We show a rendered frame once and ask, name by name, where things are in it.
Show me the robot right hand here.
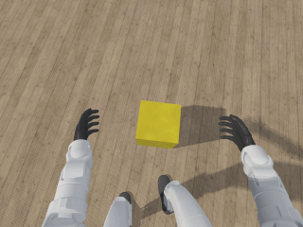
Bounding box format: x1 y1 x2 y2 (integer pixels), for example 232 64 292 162
218 114 255 152

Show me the left robot thigh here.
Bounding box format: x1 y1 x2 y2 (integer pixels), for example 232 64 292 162
103 201 133 227

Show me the robot thigh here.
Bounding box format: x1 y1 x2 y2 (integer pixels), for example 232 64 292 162
103 201 133 227
164 184 213 227

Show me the carton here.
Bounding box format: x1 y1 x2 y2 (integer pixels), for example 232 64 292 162
135 100 181 149

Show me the right robot thigh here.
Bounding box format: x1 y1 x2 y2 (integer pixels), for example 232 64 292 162
164 184 213 227

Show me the robot left hand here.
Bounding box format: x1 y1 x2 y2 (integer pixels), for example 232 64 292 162
73 108 99 141

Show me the robot left forearm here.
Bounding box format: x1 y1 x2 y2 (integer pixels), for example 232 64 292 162
42 139 93 227

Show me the robot right forearm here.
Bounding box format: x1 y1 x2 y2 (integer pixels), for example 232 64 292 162
241 145 303 227

